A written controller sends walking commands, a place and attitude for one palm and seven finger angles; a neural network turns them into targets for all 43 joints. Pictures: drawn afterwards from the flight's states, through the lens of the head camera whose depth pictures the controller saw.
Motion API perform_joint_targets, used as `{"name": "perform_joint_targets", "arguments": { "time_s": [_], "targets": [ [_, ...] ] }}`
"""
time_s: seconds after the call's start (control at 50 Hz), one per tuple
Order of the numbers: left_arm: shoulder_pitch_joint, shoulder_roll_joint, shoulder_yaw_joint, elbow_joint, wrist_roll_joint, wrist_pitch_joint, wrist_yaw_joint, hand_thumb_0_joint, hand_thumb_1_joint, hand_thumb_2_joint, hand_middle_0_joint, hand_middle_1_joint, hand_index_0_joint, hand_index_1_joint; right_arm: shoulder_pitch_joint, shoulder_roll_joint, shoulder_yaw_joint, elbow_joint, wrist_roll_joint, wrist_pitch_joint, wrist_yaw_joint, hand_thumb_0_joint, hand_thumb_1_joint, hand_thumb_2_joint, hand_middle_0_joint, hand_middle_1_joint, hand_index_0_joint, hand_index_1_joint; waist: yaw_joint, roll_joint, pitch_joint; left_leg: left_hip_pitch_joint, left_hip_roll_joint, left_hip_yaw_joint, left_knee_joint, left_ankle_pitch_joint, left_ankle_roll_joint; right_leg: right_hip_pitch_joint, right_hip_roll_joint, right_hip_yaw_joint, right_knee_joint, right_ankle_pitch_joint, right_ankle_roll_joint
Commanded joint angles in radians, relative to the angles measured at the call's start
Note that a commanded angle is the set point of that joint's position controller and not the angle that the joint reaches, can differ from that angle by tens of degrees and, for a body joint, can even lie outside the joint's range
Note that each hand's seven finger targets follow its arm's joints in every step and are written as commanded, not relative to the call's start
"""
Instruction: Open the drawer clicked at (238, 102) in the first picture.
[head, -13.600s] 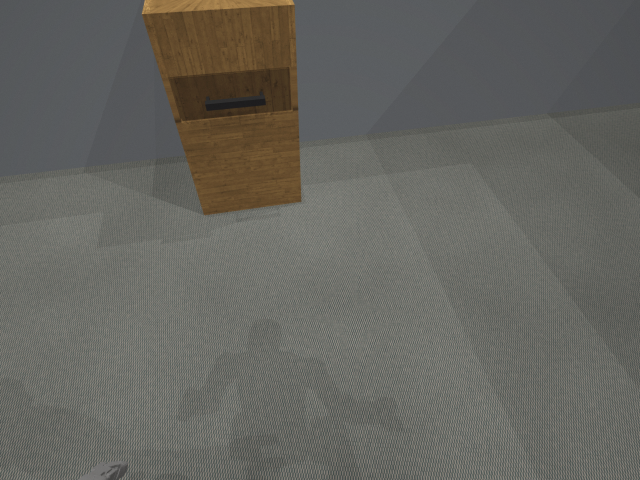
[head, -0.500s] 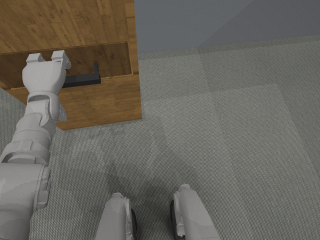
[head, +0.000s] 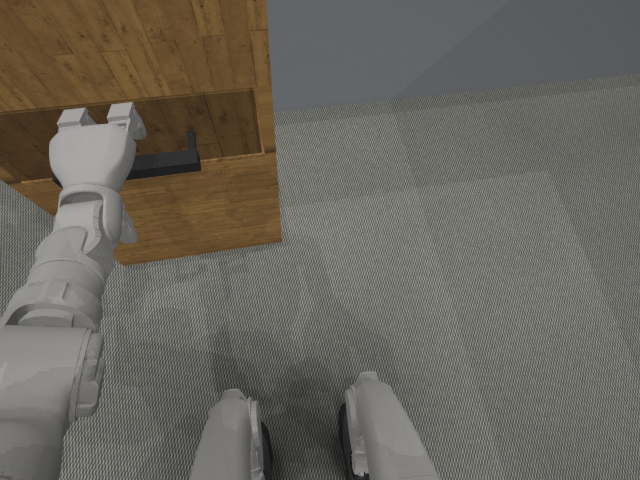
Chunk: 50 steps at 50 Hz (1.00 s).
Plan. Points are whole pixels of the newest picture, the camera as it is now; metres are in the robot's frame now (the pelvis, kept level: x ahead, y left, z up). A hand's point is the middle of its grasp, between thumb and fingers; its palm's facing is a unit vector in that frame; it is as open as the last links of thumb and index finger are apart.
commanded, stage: lower the fingers behind the handle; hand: left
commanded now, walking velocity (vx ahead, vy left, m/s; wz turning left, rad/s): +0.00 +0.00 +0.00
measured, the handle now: (129, 156) +0.57 +0.24 -0.09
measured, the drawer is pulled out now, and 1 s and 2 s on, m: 0.00 0.00 0.00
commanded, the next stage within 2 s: close the thumb around the handle in 1.56 s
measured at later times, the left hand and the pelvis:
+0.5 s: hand (129, 187) +0.51 +0.23 -0.08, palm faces -0.05 -0.02 -1.00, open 13.8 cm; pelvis -0.01 +0.00 -0.03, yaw +0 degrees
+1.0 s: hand (137, 197) +0.51 +0.23 -0.11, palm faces -0.05 -0.02 -1.00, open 13.8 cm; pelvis -0.02 -0.01 -0.06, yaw -1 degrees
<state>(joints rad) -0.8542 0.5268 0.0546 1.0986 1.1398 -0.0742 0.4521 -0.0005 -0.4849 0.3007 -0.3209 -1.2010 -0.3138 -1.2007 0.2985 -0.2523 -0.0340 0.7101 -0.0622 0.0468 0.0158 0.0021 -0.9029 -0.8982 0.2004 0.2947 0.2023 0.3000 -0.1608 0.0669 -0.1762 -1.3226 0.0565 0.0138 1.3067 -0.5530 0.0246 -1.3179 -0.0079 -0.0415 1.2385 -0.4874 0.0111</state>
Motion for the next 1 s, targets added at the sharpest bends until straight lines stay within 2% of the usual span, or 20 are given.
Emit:
{"name": "perform_joint_targets", "arguments": {
  "time_s": [0.0, 0.08, 0.1, 0.14, 0.2, 0.22, 0.24, 0.36, 0.44, 0.48, 0.54, 0.58, 0.64, 0.68, 0.72, 0.78, 0.84, 0.88, 0.94, 0.98],
  "targets": [
    [-0.428, 0.241, 0.035, -0.142, 0.004, 0.005, 0.071, 0.000, -0.500, 0.300, -0.300, -1.200, -0.300, -1.200, 0.193, -0.183, -0.059, -0.008, -0.004, -0.012, -0.008, 0.000, -0.900, -0.900, 0.200, 0.300, 0.200, 0.300, -0.039, 0.080, -0.537, 0.392, -0.035, -0.048, -0.117, 0.383, 0.020, 0.257, 0.052, -0.020, -0.121, 0.269, -0.044],
    [-0.432, 0.195, 0.008, -0.139, 0.000, 0.012, 0.070, 0.000, -0.500, 0.300, -0.300, -1.200, -0.300, -1.200, 0.193, -0.179, -0.063, -0.004, -0.008, -0.017, -0.002, 0.000, -0.900, -0.900, 0.200, 0.300, 0.200, 0.300, -0.040, 0.108, -0.579, 0.430, -0.035, -0.056, -0.105, 0.420, 0.015, 0.233, 0.054, -0.023, -0.107, 0.282, -0.048],
    [-0.443, 0.221, 0.023, -0.153, 0.003, 0.009, 0.070, 0.000, -0.500, 0.300, -0.300, -1.200, -0.300, -1.200, 0.199, -0.184, -0.063, -0.003, -0.008, -0.016, -0.003, 0.000, -0.900, -0.900, 0.200, 0.300, 0.200, 0.300, -0.039, 0.111, -0.594, 0.438, -0.032, -0.064, -0.100, 0.431, 0.013, 0.227, 0.054, -0.026, -0.097, 0.285, -0.048],
    [-0.415, 0.207, 0.019, -0.140, 0.004, 0.011, 0.065, 0.000, -0.500, 0.300, -0.300, -1.200, -0.300, -1.200, 0.195, -0.181, -0.064, -0.005, -0.010, -0.013, 0.000, 0.000, -0.900, -0.900, 0.200, 0.300, 0.200, 0.300, -0.034, 0.112, -0.593, 0.428, -0.034, -0.058, -0.090, 0.432, 0.014, 0.226, 0.056, -0.026, -0.093, 0.288, -0.049],
    [-0.424, 0.248, 0.045, -0.147, 0.010, 0.011, 0.067, 0.000, -0.500, 0.300, -0.300, -1.200, -0.300, -1.200, 0.190, -0.185, -0.056, -0.009, -0.012, -0.008, 0.000, 0.000, -0.900, -0.900, 0.200, 0.300, 0.200, 0.300, -0.025, 0.115, -0.582, 0.403, -0.031, -0.062, -0.081, 0.432, 0.013, 0.213, 0.054, -0.027, -0.072, 0.283, -0.050],
    [-0.427, 0.224, 0.029, -0.154, 0.012, 0.010, 0.071, 0.000, -0.500, 0.300, -0.300, -1.200, -0.300, -1.200, 0.187, -0.180, -0.058, -0.012, -0.012, -0.009, 0.001, 0.000, -0.900, -0.900, 0.200, 0.300, 0.200, 0.300, -0.029, 0.123, -0.596, 0.403, -0.032, -0.060, -0.075, 0.429, 0.015, 0.214, 0.056, -0.025, -0.071, 0.288, -0.050],
    [-0.414, 0.239, 0.044, -0.162, 0.017, 0.008, 0.075, 0.000, -0.500, 0.300, -0.300, -1.200, -0.300, -1.200, 0.186, -0.181, -0.058, -0.012, -0.014, -0.008, 0.002, 0.000, -0.900, -0.900, 0.200, 0.300, 0.200, 0.300, -0.019, 0.133, -0.598, 0.410, -0.031, -0.061, -0.072, 0.449, 0.011, 0.211, 0.055, -0.027, -0.063, 0.299, -0.052],
    [-0.438, 0.237, 0.038, -0.125, 0.020, 0.030, 0.093, 0.000, -0.500, 0.300, -0.300, -1.200, -0.300, -1.200, 0.178, -0.184, -0.053, -0.014, -0.013, -0.010, 0.006, 0.000, -0.900, -0.900, 0.200, 0.300, 0.200, 0.300, -0.037, 0.092, -0.570, 0.328, -0.032, -0.058, -0.049, 0.372, 0.018, 0.189, 0.056, -0.027, -0.045, 0.248, -0.049],
    [-0.452, 0.249, 0.044, -0.153, 0.023, 0.029, 0.091, 0.000, -0.500, 0.300, -0.300, -1.200, -0.300, -1.200, 0.177, -0.183, -0.055, -0.018, -0.013, -0.015, 0.004, 0.000, -0.900, -0.900, 0.200, 0.300, 0.200, 0.300, -0.033, 0.122, -0.636, 0.339, -0.033, -0.058, -0.027, 0.382, 0.017, 0.184, 0.056, -0.023, -0.024, 0.258, -0.049],
    [-0.456, 0.232, 0.032, -0.135, 0.017, 0.034, 0.082, 0.000, -0.500, 0.300, -0.300, -1.200, -0.300, -1.200, 0.177, -0.181, -0.053, -0.013, -0.012, -0.019, 0.005, 0.000, -0.900, -0.900, 0.200, 0.300, 0.200, 0.300, -0.043, 0.118, -0.612, 0.328, -0.031, -0.061, -0.022, 0.380, 0.016, 0.166, 0.055, -0.026, -0.018, 0.252, -0.048],
    [-0.441, 0.285, 0.067, -0.152, 0.015, 0.030, 0.074, 0.000, -0.500, 0.300, -0.300, -1.200, -0.300, -1.200, 0.180, -0.186, -0.049, -0.017, -0.012, -0.018, 0.003, 0.000, -0.900, -0.900, 0.200, 0.300, 0.200, 0.300, -0.027, 0.110, -0.641, 0.299, -0.033, -0.055, -0.007, 0.374, 0.019, 0.191, 0.057, -0.021, -0.003, 0.265, -0.048],
    [-0.426, 0.268, 0.061, -0.169, 0.015, 0.022, 0.065, 0.000, -0.500, 0.300, -0.300, -1.200, -0.300, -1.200, 0.176, -0.181, -0.051, -0.020, -0.012, -0.021, 0.005, 0.000, -0.900, -0.900, 0.200, 0.300, 0.200, 0.300, -0.021, 0.119, -0.668, 0.310, -0.032, -0.058, 0.002, 0.393, 0.017, 0.191, 0.056, -0.021, 0.009, 0.280, -0.051],
    [-0.403, 0.245, 0.044, -0.149, 0.013, 0.024, 0.064, 0.000, -0.500, 0.300, -0.300, -1.200, -0.300, -1.200, 0.177, -0.178, -0.050, -0.015, -0.010, -0.022, 0.007, 0.000, -0.900, -0.900, 0.200, 0.300, 0.200, 0.300, -0.029, 0.111, -0.621, 0.264, -0.033, -0.045, 0.016, 0.362, 0.020, 0.178, 0.057, -0.019, 0.008, 0.271, -0.048],
    [-0.424, 0.272, 0.055, -0.126, 0.012, 0.023, 0.062, 0.000, -0.500, 0.300, -0.300, -1.200, -0.300, -1.200, 0.172, -0.180, -0.044, -0.013, -0.010, -0.024, 0.003, 0.000, -0.900, -0.900, 0.200, 0.300, 0.200, 0.300, -0.039, 0.070, -0.585, 0.203, -0.033, -0.044, 0.023, 0.314, 0.025, 0.175, 0.057, -0.014, 0.012, 0.240, -0.046],
    [-0.445, 0.286, 0.054, -0.138, 0.017, 0.019, 0.062, 0.000, -0.500, 0.300, -0.300, -1.200, -0.300, -1.200, 0.172, -0.182, -0.043, -0.015, -0.010, -0.027, 0.001, 0.000, -0.900, -0.900, 0.200, 0.300, 0.200, 0.300, -0.037, 0.100, -0.598, 0.190, -0.036, -0.043, 0.031, 0.292, 0.025, 0.163, 0.056, -0.013, 0.020, 0.219, -0.047],
    [-0.438, 0.274, 0.054, -0.119, 0.014, 0.017, 0.059, 0.000, -0.500, 0.300, -0.300, -1.200, -0.300, -1.200, 0.173, -0.182, -0.043, -0.014, -0.011, -0.031, 0.001, 0.000, -0.900, -0.900, 0.200, 0.300, 0.200, 0.300, -0.045, 0.084, -0.600, 0.186, -0.035, -0.046, 0.046, 0.300, 0.026, 0.141, 0.057, -0.016, 0.034, 0.219, -0.045],
    [-0.455, 0.280, 0.056, -0.174, 0.020, 0.003, 0.057, 0.000, -0.500, 0.300, -0.300, -1.200, -0.300, -1.200, 0.182, -0.180, -0.046, -0.016, -0.013, -0.033, 0.003, 0.000, -0.900, -0.900, 0.200, 0.300, 0.200, 0.300, -0.033, 0.133, -0.658, 0.221, -0.032, -0.051, 0.060, 0.342, 0.022, 0.136, 0.056, -0.020, 0.056, 0.246, -0.048],
    [-0.430, 0.290, 0.073, -0.152, 0.018, 0.003, 0.055, 0.000, -0.500, 0.300, -0.300, -1.200, -0.300, -1.200, 0.177, -0.181, -0.047, -0.015, -0.013, -0.031, 0.004, 0.000, -0.900, -0.900, 0.200, 0.300, 0.200, 0.300, -0.034, 0.099, -0.660, 0.200, -0.031, -0.052, 0.076, 0.346, 0.024, 0.136, 0.057, -0.017, 0.067, 0.255, -0.048],
    [-0.457, 0.305, 0.075, -0.181, 0.028, 0.001, 0.064, 0.000, -0.500, 0.300, -0.300, -1.200, -0.300, -1.200, 0.178, -0.183, -0.044, -0.016, -0.014, -0.031, 0.005, 0.000, -0.900, -0.900, 0.200, 0.300, 0.200, 0.300, -0.033, 0.136, -0.656, 0.189, -0.030, -0.052, 0.085, 0.332, 0.021, 0.109, 0.057, -0.019, 0.080, 0.237, -0.048],
    [-0.461, 0.293, 0.072, -0.171, 0.027, 0.003, 0.069, 0.000, -0.500, 0.300, -0.300, -1.200, -0.300, -1.200, 0.173, -0.180, -0.046, -0.014, -0.014, -0.032, 0.007, 0.000, -0.900, -0.900, 0.200, 0.300, 0.200, 0.300, -0.041, 0.122, -0.660, 0.181, -0.029, -0.054, 0.095, 0.326, 0.022, 0.100, 0.056, -0.020, 0.087, 0.227, -0.048]
  ]
}}
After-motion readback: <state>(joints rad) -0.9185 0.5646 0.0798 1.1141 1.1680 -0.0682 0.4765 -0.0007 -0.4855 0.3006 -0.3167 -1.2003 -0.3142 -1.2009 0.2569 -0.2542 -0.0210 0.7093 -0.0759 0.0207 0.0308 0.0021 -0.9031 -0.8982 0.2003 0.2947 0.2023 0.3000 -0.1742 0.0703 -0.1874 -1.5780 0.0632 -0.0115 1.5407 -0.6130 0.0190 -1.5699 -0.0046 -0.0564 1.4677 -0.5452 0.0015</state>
